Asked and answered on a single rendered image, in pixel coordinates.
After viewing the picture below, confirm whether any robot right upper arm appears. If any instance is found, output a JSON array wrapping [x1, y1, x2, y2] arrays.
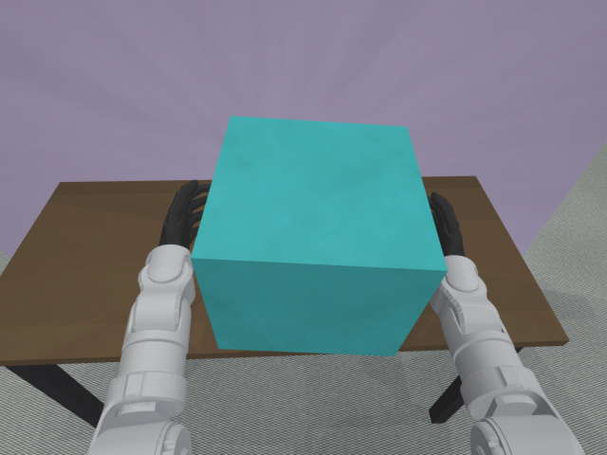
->
[[470, 414, 583, 455]]

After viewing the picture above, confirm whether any left robot hand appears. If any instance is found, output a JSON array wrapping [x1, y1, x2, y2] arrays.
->
[[158, 180, 211, 250]]

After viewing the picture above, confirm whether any table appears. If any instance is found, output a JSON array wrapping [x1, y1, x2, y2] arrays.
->
[[0, 176, 570, 428]]

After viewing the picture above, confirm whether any left robot forearm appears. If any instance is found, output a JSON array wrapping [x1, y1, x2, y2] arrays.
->
[[86, 245, 195, 455]]

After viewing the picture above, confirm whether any right robot forearm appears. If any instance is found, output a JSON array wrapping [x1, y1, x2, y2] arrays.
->
[[430, 255, 585, 455]]

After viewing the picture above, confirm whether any right robot hand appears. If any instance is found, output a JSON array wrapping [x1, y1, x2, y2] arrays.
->
[[427, 192, 465, 257]]

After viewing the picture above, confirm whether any carton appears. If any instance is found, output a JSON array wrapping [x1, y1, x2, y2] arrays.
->
[[191, 116, 448, 356]]

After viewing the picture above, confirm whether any robot left upper arm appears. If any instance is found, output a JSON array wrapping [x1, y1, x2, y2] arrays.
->
[[88, 421, 193, 455]]

